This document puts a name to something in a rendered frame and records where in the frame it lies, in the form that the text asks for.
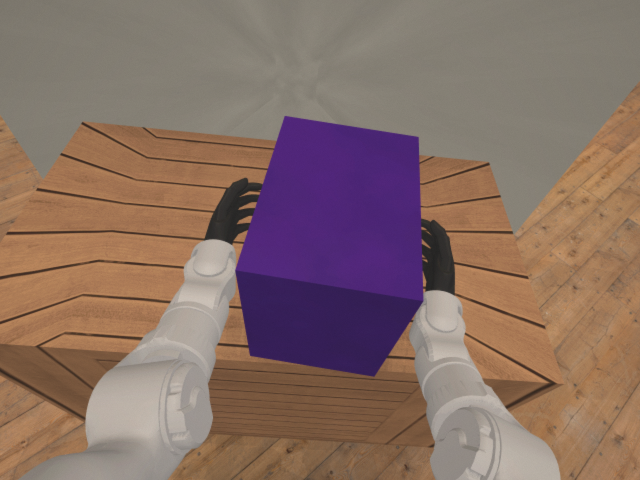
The carton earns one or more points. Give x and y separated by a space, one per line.
330 273

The robot right upper arm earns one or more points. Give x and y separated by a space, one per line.
475 444

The left robot hand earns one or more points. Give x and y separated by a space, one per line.
223 224

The pedestal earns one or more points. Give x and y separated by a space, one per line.
94 259

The right robot hand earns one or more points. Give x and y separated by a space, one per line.
439 270

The left robot forearm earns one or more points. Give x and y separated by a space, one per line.
192 325

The robot left upper arm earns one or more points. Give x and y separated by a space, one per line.
142 420

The right robot forearm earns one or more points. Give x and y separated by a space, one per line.
448 377

